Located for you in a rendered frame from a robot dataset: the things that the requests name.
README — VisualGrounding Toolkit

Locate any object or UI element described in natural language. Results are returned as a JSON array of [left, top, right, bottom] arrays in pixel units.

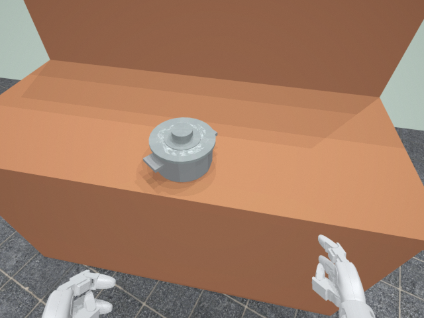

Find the lid
[[149, 117, 216, 164]]

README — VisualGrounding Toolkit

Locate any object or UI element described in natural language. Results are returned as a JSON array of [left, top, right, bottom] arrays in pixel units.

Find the pot
[[143, 131, 217, 182]]

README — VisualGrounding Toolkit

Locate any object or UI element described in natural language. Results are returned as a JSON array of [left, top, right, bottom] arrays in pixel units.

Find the table
[[0, 0, 424, 316]]

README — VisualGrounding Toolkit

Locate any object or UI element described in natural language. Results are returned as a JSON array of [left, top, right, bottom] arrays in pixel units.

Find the right robot hand
[[312, 235, 366, 307]]

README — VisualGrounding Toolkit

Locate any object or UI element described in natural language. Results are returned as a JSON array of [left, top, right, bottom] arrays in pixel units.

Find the left robot hand
[[42, 270, 116, 318]]

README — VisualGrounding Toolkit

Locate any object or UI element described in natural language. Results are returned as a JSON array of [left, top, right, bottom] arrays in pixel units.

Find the robot right forearm
[[339, 300, 376, 318]]

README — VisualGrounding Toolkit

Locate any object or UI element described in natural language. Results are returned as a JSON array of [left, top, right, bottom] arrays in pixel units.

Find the knob
[[171, 123, 193, 141]]

